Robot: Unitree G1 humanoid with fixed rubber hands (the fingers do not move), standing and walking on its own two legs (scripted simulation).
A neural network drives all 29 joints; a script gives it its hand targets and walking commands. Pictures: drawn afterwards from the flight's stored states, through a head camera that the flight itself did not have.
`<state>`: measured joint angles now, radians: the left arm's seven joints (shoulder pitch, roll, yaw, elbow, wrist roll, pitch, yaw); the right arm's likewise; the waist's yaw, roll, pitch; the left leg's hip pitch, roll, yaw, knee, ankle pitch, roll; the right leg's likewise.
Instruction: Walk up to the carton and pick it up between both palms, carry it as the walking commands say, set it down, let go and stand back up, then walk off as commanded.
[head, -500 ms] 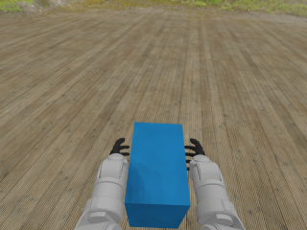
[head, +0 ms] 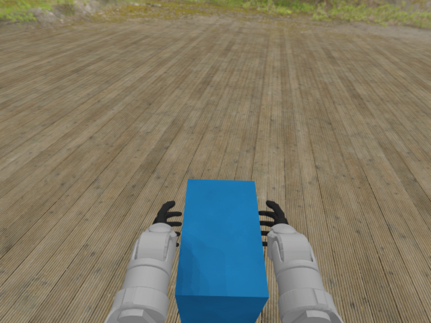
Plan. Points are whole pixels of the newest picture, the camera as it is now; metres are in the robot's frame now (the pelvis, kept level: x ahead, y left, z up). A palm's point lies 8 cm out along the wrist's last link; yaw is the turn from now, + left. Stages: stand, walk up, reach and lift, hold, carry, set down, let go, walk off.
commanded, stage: hold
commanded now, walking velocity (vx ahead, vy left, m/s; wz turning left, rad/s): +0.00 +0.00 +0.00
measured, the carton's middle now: (219, 253) +0.32 +0.00 -0.03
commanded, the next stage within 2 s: carry in 0.50 s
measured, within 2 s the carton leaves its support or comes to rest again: neither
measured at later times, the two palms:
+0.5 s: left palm (158, 238) +0.29 +0.12 +0.06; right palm (280, 239) +0.29 -0.12 +0.06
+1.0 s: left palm (153, 264) +0.24 +0.12 +0.06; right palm (284, 267) +0.23 -0.11 +0.06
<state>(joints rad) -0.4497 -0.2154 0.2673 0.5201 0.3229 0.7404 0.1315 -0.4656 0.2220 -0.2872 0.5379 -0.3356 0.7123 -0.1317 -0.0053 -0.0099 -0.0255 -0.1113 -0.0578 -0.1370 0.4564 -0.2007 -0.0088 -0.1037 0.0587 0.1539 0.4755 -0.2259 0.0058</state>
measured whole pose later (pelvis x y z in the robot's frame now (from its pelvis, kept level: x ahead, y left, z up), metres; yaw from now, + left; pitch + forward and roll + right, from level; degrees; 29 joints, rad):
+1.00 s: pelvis -0.08 +0.01 -0.02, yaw +0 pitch +3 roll +2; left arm -0.43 -0.21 0.11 -0.02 0.13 1.16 0.29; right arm -0.43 0.21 -0.11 -0.03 -0.09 1.14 -0.35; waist -0.02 -0.04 -0.02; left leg -0.50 -0.05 0.03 0.84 -0.45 -0.01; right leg -0.53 0.00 0.13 0.63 -0.14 0.04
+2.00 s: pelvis -0.44 +0.04 -0.01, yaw -3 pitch +4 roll -2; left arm -0.47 -0.22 0.11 -0.11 0.08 1.26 0.40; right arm -0.48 0.23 -0.14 -0.05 -0.19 1.20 -0.24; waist 0.09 0.00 -0.01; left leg -0.50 0.06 0.05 0.52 -0.09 0.02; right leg -0.44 0.00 -0.05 0.89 -0.52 0.06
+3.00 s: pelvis -0.66 +0.03 +0.01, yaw -5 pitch +4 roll -1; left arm -0.48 -0.23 0.17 0.06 0.17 1.28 0.29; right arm -0.52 0.24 -0.17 0.09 -0.13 1.26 -0.39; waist -0.01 0.03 -0.12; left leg -0.30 0.08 0.11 0.38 -0.14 0.01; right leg -0.41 -0.01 -0.07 0.66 -0.35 0.02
